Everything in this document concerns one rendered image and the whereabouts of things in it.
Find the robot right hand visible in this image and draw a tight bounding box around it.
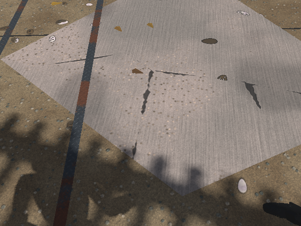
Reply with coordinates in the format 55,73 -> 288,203
262,202 -> 301,226

